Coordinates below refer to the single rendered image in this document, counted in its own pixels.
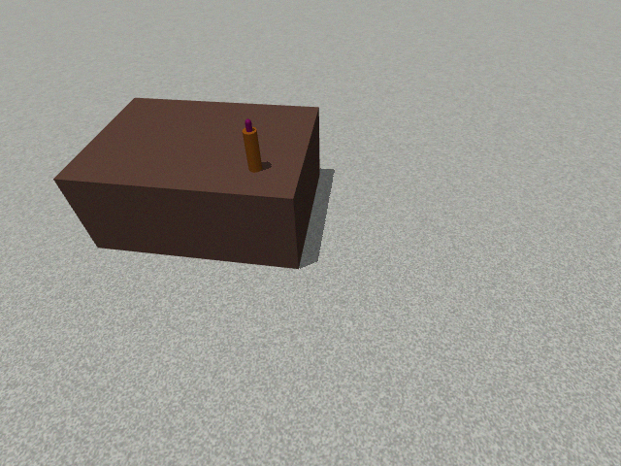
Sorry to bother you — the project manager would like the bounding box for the bottle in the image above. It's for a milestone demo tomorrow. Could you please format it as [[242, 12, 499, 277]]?
[[243, 119, 262, 173]]

